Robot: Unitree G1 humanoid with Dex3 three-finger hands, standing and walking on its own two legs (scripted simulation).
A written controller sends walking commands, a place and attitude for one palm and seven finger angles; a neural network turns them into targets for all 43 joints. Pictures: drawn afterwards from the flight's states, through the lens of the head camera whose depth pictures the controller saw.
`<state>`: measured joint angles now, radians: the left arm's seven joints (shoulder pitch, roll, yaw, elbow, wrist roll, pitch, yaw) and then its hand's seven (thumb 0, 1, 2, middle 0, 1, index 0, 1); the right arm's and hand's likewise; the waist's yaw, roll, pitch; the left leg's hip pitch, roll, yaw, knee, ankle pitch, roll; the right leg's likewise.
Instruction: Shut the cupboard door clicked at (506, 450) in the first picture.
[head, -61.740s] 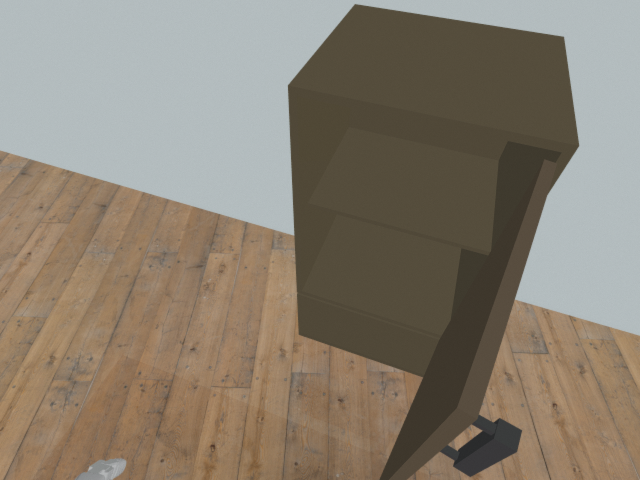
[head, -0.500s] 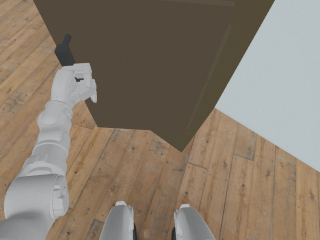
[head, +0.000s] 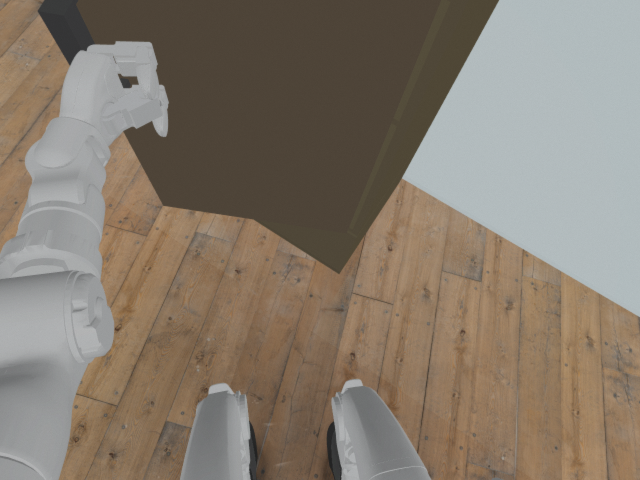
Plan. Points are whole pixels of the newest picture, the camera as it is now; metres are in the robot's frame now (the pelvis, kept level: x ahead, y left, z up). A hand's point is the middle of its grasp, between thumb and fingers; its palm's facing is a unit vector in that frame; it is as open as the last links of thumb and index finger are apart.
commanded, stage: push the door shut along its arc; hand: left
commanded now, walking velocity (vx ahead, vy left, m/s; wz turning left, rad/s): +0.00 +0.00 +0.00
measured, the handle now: (96, 55) +0.61 +0.21 +0.08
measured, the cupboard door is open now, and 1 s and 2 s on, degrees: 26 14 14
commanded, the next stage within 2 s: pull the fist back off the door in 0.70 s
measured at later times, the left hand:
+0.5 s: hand (191, 67) +0.58 +0.10 +0.09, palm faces -0.34 -0.94 -0.02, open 3.2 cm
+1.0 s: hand (209, 47) +0.62 +0.09 +0.09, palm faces +0.10 -0.99 +0.00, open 3.2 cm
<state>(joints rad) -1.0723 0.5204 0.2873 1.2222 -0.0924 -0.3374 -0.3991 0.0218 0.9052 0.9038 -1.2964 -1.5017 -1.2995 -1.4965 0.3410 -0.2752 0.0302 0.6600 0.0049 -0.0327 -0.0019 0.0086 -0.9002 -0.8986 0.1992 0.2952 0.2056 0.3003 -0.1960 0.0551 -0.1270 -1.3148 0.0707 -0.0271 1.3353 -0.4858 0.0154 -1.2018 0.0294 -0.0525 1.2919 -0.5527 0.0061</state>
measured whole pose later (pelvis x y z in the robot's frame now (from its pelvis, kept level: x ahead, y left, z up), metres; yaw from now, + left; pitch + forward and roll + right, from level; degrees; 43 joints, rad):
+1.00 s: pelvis +0.00 +0.00 -0.02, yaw -1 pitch +33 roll -5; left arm -1.33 0.43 0.34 1.24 0.08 -0.25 0.14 0.03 0.90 0.92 -1.29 -1.50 -1.30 -1.50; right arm 0.42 -0.23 0.02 0.66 -0.12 -0.08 0.09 0.01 -0.90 -0.90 0.20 0.29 0.20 0.30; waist -0.27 0.08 -0.14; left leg -1.47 0.08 -0.04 1.39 -0.50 0.00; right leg -1.36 0.04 -0.06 1.35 -0.57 0.00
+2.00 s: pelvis +0.03 -0.02 +0.05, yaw +1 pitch +20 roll +0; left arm -0.66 0.18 0.23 0.88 -0.06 -0.44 0.07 0.02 0.90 0.90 -1.29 -1.50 -1.30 -1.50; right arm 0.35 -0.22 -0.02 0.61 -0.02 0.08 0.05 0.01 -0.90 -0.90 0.20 0.29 0.20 0.30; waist -0.12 0.06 -0.14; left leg -1.01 0.06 0.03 1.11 -0.45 -0.01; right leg -0.95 0.02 0.00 1.13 -0.53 -0.01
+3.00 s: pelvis +0.07 +0.00 +0.14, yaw +3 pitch -3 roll +0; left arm 0.46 0.35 0.33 -0.37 -0.08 -0.03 0.11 0.02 0.90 0.90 -0.44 -0.56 -0.44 -0.55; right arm 0.20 -0.22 0.04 0.61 0.01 -0.04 -0.07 0.02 -0.90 -0.90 0.20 0.30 0.21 0.30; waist 0.07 0.07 -0.02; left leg -0.17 0.01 0.03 0.46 -0.25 0.01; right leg -0.07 -0.02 -0.02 0.42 -0.30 0.01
